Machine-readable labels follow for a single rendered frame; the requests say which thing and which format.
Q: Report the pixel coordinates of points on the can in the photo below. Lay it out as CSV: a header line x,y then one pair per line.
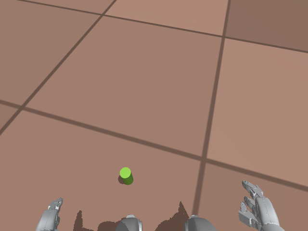
x,y
126,175

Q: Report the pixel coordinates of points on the right robot hand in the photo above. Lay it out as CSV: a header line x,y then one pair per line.
x,y
262,209

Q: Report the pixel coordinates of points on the left robot hand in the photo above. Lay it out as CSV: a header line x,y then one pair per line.
x,y
49,219

